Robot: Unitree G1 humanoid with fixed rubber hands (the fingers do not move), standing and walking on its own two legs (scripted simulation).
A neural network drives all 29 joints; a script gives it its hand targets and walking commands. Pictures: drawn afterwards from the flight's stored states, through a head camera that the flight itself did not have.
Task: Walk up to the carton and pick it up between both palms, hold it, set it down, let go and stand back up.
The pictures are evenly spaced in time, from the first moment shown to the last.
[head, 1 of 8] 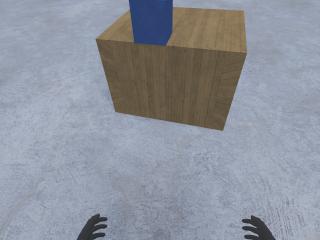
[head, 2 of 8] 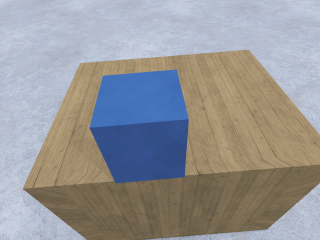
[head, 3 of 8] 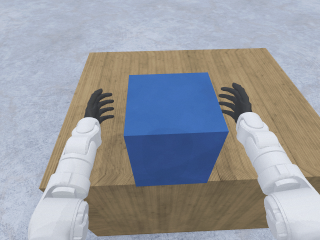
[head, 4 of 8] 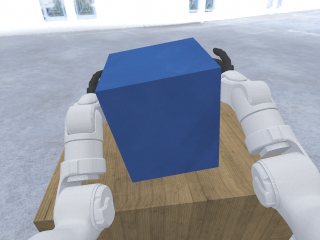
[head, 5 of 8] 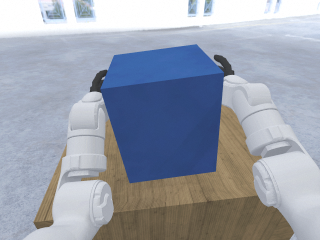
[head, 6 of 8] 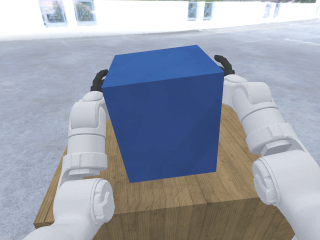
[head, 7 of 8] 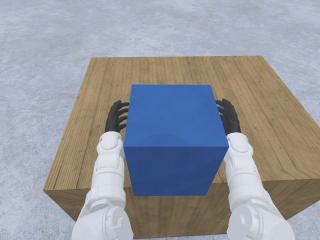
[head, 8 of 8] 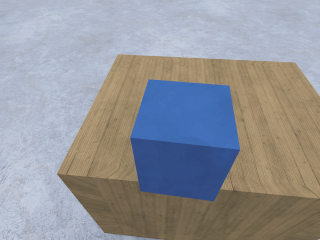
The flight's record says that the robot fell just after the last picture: no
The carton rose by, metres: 0.22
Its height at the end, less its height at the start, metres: +0.00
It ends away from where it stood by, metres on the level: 0.03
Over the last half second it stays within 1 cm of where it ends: yes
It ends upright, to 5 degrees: yes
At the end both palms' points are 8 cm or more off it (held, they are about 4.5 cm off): yes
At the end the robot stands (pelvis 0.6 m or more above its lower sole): yes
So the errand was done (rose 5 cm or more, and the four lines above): yes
